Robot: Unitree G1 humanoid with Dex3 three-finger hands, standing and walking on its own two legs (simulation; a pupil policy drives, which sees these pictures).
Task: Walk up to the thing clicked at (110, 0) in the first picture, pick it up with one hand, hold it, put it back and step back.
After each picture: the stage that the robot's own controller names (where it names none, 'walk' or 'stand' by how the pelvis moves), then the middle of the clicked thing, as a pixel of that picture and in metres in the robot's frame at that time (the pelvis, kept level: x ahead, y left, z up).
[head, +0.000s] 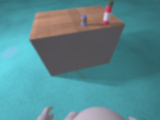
stand; (107, 13) +1.09 -0.13 +0.14
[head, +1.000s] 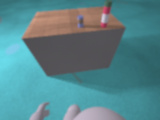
rise first; (105, 15) +0.99 -0.07 +0.17
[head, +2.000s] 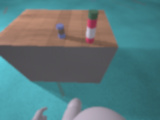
walk; (91, 28) +0.65 +0.09 +0.16
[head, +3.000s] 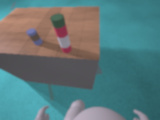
stand; (63, 36) +0.48 +0.24 +0.17
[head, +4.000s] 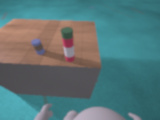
stand; (68, 47) +0.46 +0.19 +0.15
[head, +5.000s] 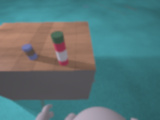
stand; (61, 50) +0.42 +0.22 +0.14
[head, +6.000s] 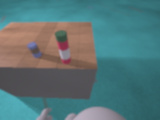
stand; (64, 49) +0.45 +0.22 +0.14
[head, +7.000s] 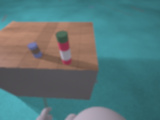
stand; (64, 50) +0.44 +0.21 +0.14
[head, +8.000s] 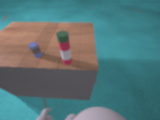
stand; (65, 50) +0.44 +0.21 +0.14
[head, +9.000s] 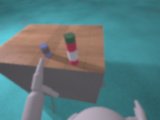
rise first; (72, 51) +0.44 +0.19 +0.14
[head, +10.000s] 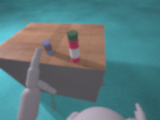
go down; (74, 48) +0.46 +0.18 +0.15
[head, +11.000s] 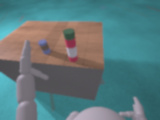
go down; (71, 47) +0.46 +0.18 +0.15
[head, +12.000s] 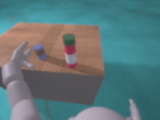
go down; (70, 53) +0.41 +0.17 +0.15
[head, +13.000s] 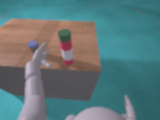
close in; (66, 49) +0.44 +0.18 +0.15
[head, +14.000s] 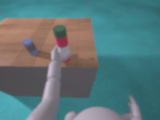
close; (63, 46) +0.45 +0.19 +0.17
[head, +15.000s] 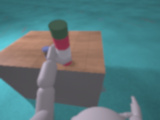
lift; (63, 47) +0.30 +0.17 +0.30
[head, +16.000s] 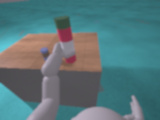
lift; (67, 42) +0.35 +0.16 +0.31
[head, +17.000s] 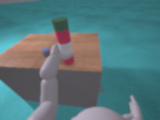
hold; (65, 44) +0.34 +0.17 +0.31
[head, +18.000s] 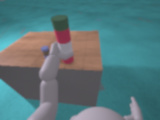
crouch; (64, 43) +0.33 +0.16 +0.31
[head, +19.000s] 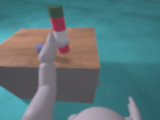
crouch; (60, 32) +0.42 +0.19 +0.32
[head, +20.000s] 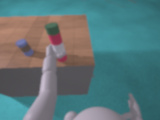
lower; (57, 44) +0.46 +0.20 +0.16
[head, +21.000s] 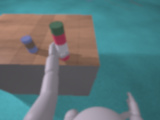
lower; (61, 44) +0.45 +0.20 +0.18
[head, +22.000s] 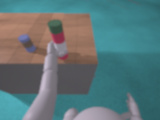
lower; (59, 42) +0.46 +0.20 +0.18
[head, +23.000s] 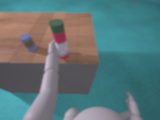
lower; (61, 42) +0.46 +0.19 +0.18
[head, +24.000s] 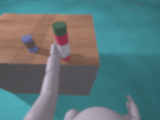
loosen; (63, 44) +0.45 +0.19 +0.18
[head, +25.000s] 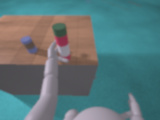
withdraw; (63, 45) +0.44 +0.18 +0.18
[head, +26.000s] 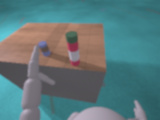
sink last; (73, 50) +0.43 +0.17 +0.16
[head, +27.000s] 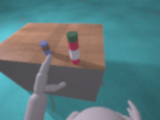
stand; (74, 49) +0.44 +0.18 +0.15
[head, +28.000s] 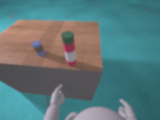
stand; (69, 51) +0.42 +0.17 +0.15
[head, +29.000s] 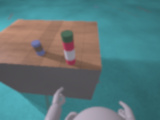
stand; (69, 50) +0.43 +0.18 +0.15
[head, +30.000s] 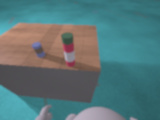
walk; (69, 51) +0.43 +0.18 +0.15
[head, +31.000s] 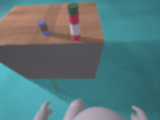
walk; (74, 24) +0.62 +0.16 +0.17
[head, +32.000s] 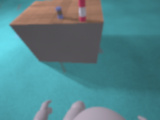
walk; (82, 8) +0.99 +0.17 +0.16
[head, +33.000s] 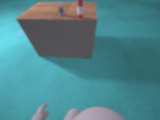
stand; (80, 7) +1.21 +0.20 +0.16
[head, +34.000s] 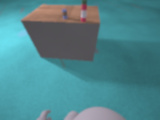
stand; (83, 11) +1.21 +0.16 +0.14
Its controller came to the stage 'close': yes
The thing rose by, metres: 0.20
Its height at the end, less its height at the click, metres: +0.00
